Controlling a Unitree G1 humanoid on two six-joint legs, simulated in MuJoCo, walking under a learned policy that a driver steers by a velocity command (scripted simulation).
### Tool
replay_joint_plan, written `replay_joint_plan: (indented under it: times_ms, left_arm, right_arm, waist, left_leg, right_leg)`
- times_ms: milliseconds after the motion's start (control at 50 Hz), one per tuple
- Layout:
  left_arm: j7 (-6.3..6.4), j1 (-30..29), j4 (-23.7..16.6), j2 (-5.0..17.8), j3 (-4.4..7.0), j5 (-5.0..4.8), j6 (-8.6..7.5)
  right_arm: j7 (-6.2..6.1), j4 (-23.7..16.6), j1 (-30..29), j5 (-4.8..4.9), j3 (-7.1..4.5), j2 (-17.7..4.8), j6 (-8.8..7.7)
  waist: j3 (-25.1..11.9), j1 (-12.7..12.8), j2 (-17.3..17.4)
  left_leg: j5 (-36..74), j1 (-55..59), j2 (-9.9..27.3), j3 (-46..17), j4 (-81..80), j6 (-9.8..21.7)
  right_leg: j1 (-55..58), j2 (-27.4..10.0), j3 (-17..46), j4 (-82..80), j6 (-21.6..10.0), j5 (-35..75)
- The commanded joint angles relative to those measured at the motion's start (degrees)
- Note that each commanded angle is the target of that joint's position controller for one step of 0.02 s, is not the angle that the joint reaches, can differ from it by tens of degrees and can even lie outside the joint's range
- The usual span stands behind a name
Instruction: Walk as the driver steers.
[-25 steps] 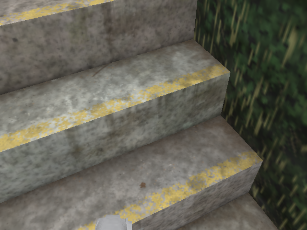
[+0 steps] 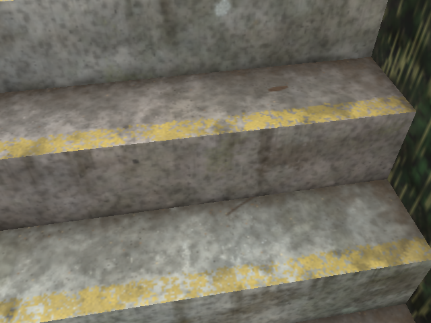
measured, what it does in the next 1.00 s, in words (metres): climbs, turning left: right foot 0.21 m higher, then left foot 0.21 m higher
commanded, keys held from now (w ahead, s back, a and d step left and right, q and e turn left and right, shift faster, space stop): w+q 0.38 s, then q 0.20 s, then no key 0.42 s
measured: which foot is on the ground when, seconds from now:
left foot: down 0.00-0.24, up 0.26-0.78, down 0.80-1.00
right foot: up 0.00-0.18, down 0.20-0.86, up 0.88-1.00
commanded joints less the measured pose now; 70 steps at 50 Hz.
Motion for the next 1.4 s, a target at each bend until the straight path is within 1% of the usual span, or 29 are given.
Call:
replay_joint_plan:
  times_ms: [20, 80, 140, 180, 200, 220, 240, 260, 280, 300, 340, 360, 400, 500, 560, 680, 740, 820, 840, 880, 920, 1000, 1060, 1160, 1200, 1220, 1240, 1280, 1400]
  left_arm:
    - [-0.61, -17.4, -9.8, -0.9, -1.5, 0.27, -0.56]
    - [1.83, -20.0, -12.7, -2.8, -2.88, -2.29, 1.56]
    - [2.96, -37.0, -23.5, -2.6, -3.73, -1.69, 3.21]
    - [0.22, -35.2, -24.4, -10.3, -5.5, -4.12, 4.66]
    - [0.15, -19.2, -19.9, -2.0, -2.19, -6.62, 3.75]
    - [0.86, -1.8, -14.1, 6.2, 1.45, -4.86, 3.64]
    - [1.74, 12.9, -7.7, 8.8, 2.85, -2.69, 2.95]
    - [0.92, 21.1, -2.4, 10.2, 2.78, 0.05, 3.97]
    - [1.58, 20.9, -0.1, 10.8, 3.24, -1.41, 3.58]
    - [1.81, 14.1, 1.7, 9.0, 2.76, -3.65, 2.22]
    - [0.98, 4.9, 4.9, -5.9, -1.06, -3.07, 1.91]
    - [5.84, 6.2, 12.0, -11.6, -0.12, -3.76, 0.61]
    - [2.01, -0.6, 8.2, -13.4, -1.95, -1.39, 0.14]
    - [0.66, -5.9, 5.0, -5.6, -1.09, 1.2, -1.81]
    - [1.53, 20.7, 14.1, -7.8, -2.72, 4.22, -1.42]
    - [-1.21, 31.9, 19.2, -6.3, -2.94, 5.31, -0.45]
    - [-3.7, 29.4, 18.3, -2.8, -1.42, -0.03, 0.51]
    - [-2.79, 28.5, 13.1, 7.4, 1.85, -4.0, -4.08]
    - [-3.7, 34.5, 12.5, 3.8, 1.17, -1.29, -4.48]
    - [-5.8, 27.2, 9.5, 0.2, 1.88, 0.47, -3.14]
    - [-5.0, 28.2, 12.2, 2.1, 5.81, -1.58, -1.54]
    - [-1.25, 20.7, 12.1, -10.0, 2.47, -3.15, 0.1]
    - [-1.61, 22.6, 12.3, -5.4, 3.17, -2.05, 1.89]
    - [-4.02, 21.4, 8.6, 1.9, 3.61, -1.91, -1.77]
    - [-2.08, 17.3, 4.2, 1.7, 2.41, -5.31, -0.92]
    - [6.06, 14.8, 7.9, -8.8, 0.62, -5.23, 0.47]
    - [8.76, 13.1, 7.4, -6.7, -0.12, -5.15, 0.3]
    - [9.5, 13.3, 6.2, -3.2, -0.23, -4.17, -0.42]
    - [8.26, 14.6, 4.8, -2.5, 0.94, -3.35, 0.08]
  right_arm:
    - [2.96, 6.3, 15.7, -1.27, 0.24, -1.7, -0.94]
    - [2.03, 4.0, 4.5, -2.09, -1.15, -3.2, -2.55]
    - [1.81, 3.6, 8.6, -1.97, -2.57, -5.2, -3.46]
    - [4.97, -0.7, 4.7, 1.31, -4.53, -12.4, -3.95]
    - [6.66, -1.9, -0.3, 2.94, -6.64, -17.6, -4.78]
    - [7.44, -3.0, 0.1, 3.88, -7.3, -15.6, -5.59]
    - [7.71, -3.6, 6.9, -0.5, -4.35, -3.5, -5.77]
    - [8.37, 3.5, 10.2, -2.6, -4.09, 0.2, -3.84]
    - [8.63, 4.4, 6.3, -0.86, -4.67, -0.3, -2.14]
    - [7.46, 4.9, 5.7, 1.02, -4.27, 1.1, -1.63]
    - [4.94, 3.4, 1.6, 1.33, -4.47, 0.6, -2.13]
    - [1.71, -10.9, -9.0, -0.43, -2.38, 4.7, -2.85]
    - [5.58, -2.1, -1.4, 4.53, -1.41, 3.6, -0.41]
    - [4.12, -8.0, -7.3, 4.69, -1.05, 0.3, 1.01]
    - [2.14, -11.3, -16.8, 3.67, 1.22, 3.0, 1.24]
    - [1.85, -22.4, -35.6, 1.62, 3.26, 1.6, 6.03]
    - [4.18, -23.8, -43.6, 0.5, 5.54, 4.0, 10.56]
    - [4.3, -16.4, -22.4, 3.66, 3.38, 0.4, 5.56]
    - [3.04, -14.0, -17.9, 4.13, 3.85, -3.0, 6.17]
    - [1.97, -7.4, 1.0, -0.08, 1.08, -8.7, 7.44]
    - [1.63, -4.7, 6.6, -1.75, -4.45, -17.7, 3.92]
    - [3.71, -3.7, -16.1, 1.5, -0.09, -1.1, 0.55]
    - [4.55, -8.9, -22.4, 0.09, 2.62, 4.4, -1.07]
    - [4.82, -14.9, -26.5, 0.77, -0.65, -10.8, -2.01]
    - [7.31, -10.5, -17.6, 3.64, 0.48, -6.5, -1.39]
    - [-0.4, -7.7, -3.1, 3.56, -0.05, -3.1, -2.38]
    - [-2.6, -5.8, 4.1, 4.27, -0.35, -4.3, -2.54]
    - [-3.37, -6.9, 5.8, 4.09, -0.38, -3.6, -2.09]
    - [-3.43, -9.7, -3.5, 2.81, 0.21, -4.5, 0.32]
  waist:
    - [3.7, -1.1, 0.2]
    - [6.1, 3.1, 9.3]
    - [3.5, 3.3, -2.8]
    - [6.8, 6.6, 13.4]
    - [0.3, 12.5, 15.3]
    - [-15.2, 16.4, 2.4]
    - [-25.7, 14.2, -12.2]
    - [-19.0, 14.9, -18.9]
    - [-4.5, 15.9, -15.1]
    - [6.4, 10.0, -15.8]
    - [4.9, 3.7, 4.5]
    - [7.1, -2.7, 4.7]
    - [6.0, -1.7, 1.6]
    - [3.2, -6.0, 0.2]
    - [5.8, 2.8, 2.9]
    - [4.1, 4.8, 0.6]
    - [5.5, 3.9, -1.2]
    - [-5.4, -6.8, -11.7]
    - [-14.2, -3.8, -7.2]
    - [-14.4, -9.6, 5.7]
    - [-11.6, -9.1, 12.5]
    - [5.5, 3.2, 0.2]
    - [3.9, 10.4, -0.4]
    - [5.4, 10.8, 4.8]
    - [9.4, 8.1, 4.4]
    - [10.6, 1.3, 7.6]
    - [8.7, -2.6, 7.5]
    - [3.9, -4.2, 0.1]
    - [10.0, 0.7, 0.5]
  left_leg:
    - [56.0, 32.3, 17.2, -23.1, -19.3, 13.0]
    - [36.2, 6.1, 16.1, -19.4, -32.0, 10.7]
    - [27.2, -6.2, 11.9, -17.9, -41.4, 7.2]
    - [69.8, -24.8, 19.7, -22.2, -58.0, 15.7]
    - [114.3, -9.1, 21.0, -17.6, -45.1, 11.9]
    - [121.7, 0.2, 17.1, -14.3, -22.9, 8.1]
    - [85.9, -9.7, 9.8, -15.0, -6.2, 7.9]
    - [34.4, -19.2, 1.7, -14.2, 21.5, 5.2]
    - [40.1, -27.8, 2.7, -13.6, 43.3, 7.2]
    - [42.7, -34.6, 5.8, -10.4, 51.5, 8.2]
    - [46.3, -32.7, 7.1, -11.5, 56.5, 11.4]
    - [41.0, -24.7, 5.3, -5.7, 55.1, 6.6]
    - [37.7, -41.7, 9.0, -10.3, 61.3, 14.2]
    - [28.1, -30.5, 14.0, 0.3, 59.1, 10.6]
    - [23.6, -65.3, 12.2, -6.1, 67.4, 14.4]
    - [26.8, -63.5, 20.1, 3.8, 45.9, 15.2]
    - [3.0, -44.7, 18.4, 12.7, 32.6, 12.5]
    - [22.6, -12.8, 9.2, 15.3, 9.5, 7.4]
    - [46.7, 3.7, 13.6, 4.1, 15.9, 11.6]
    - [45.8, 23.9, 20.1, -14.6, -12.2, 13.8]
    - [29.9, 15.1, 28.1, -35.4, -32.2, 17.3]
    - [8.2, -2.0, 21.9, -16.5, -34.9, 9.4]
    - [16.9, -8.3, 15.7, 2.9, -36.2, 2.9]
    - [37.1, -6.2, 16.2, 11.1, -38.2, 4.2]
    - [33.0, 11.4, 21.4, 3.8, -34.3, 5.3]
    - [48.1, 18.3, 18.4, 9.6, -29.6, 4.6]
    - [50.7, 24.3, 17.0, 6.6, -29.0, 2.5]
    - [39.1, 21.8, 16.8, 5.4, -28.9, -1.3]
    - [26.5, 20.1, 16.8, 5.9, -34.5, -2.0]
  right_leg:
    - [-43.2, -0.2, 1.7, 13.2, -3.1, -15.1]
    - [-31.5, -3.5, -2.2, 24.5, -1.0, -26.2]
    - [-14.0, -9.2, -7.2, -15.7, 0.0, -8.6]
    - [21.0, -2.9, -17.4, -20.2, 10.4, -8.2]
    - [22.8, 0.7, -12.5, -26.0, 7.8, -4.4]
    - [32.6, -1.8, -1.8, -41.1, 1.5, 5.6]
    - [51.1, -13.3, 21.1, -59.8, -6.6, 0.7]
    - [46.9, -22.1, 45.2, -79.5, -10.8, -30.7]
    - [36.2, -21.1, 48.3, -86.9, -8.1, -52.5]
    - [25.8, -22.2, 41.3, -86.6, -7.4, -51.1]
    - [19.0, -22.7, 26.1, -82.5, -4.4, -33.0]
    - [14.4, -19.6, 16.7, -78.4, 2.0, -37.8]
    - [21.6, -19.0, 5.9, -86.6, 0.1, -10.5]
    - [16.7, -17.6, -16.1, -101.2, -0.5, 11.3]
    - [48.5, -22.3, -10.5, -97.5, -2.1, 10.2]
    - [48.6, -21.6, -14.3, -104.7, -2.4, 14.4]
    - [39.6, -23.8, -17.6, -111.9, -4.6, 28.1]
    - [57.4, -23.0, -19.9, -94.9, 2.6, 104.8]
    - [45.2, -21.8, -16.0, -88.0, 5.9, 105.1]
    - [21.1, -11.5, -12.5, -67.5, 7.7, 39.3]
    - [8.4, -4.1, 6.6, -10.7, 9.0, 7.1]
    - [-8.4, -3.9, 9.4, 1.3, 1.1, 6.5]
    - [4.6, -9.0, 2.7, -16.5, 8.8, 6.3]
    - [33.4, -7.9, -2.3, -48.2, 19.2, 5.6]
    - [25.8, -9.2, 0.0, -78.8, 20.1, -2.5]
    - [25.6, -2.2, -11.8, -84.1, 13.1, 3.8]
    - [27.1, -2.9, -8.3, -87.4, 11.0, 9.8]
    - [37.2, -9.9, -0.4, -84.0, 8.0, 39.2]
    - [32.8, -10.4, 0.3, -89.5, 8.7, 8.9]
Keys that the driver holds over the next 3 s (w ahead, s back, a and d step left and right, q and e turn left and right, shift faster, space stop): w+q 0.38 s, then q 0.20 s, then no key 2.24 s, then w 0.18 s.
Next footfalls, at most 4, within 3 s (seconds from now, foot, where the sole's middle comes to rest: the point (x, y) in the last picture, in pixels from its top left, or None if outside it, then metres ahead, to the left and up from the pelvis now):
0.20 right None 0.31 -0.16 -0.49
0.80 left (126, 273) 0.48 0.20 -0.28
1.24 right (242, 237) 0.56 -0.05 -0.28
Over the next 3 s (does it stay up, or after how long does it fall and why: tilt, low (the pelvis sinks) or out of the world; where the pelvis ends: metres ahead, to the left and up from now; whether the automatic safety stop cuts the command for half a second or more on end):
stays up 0.48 0.08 0.49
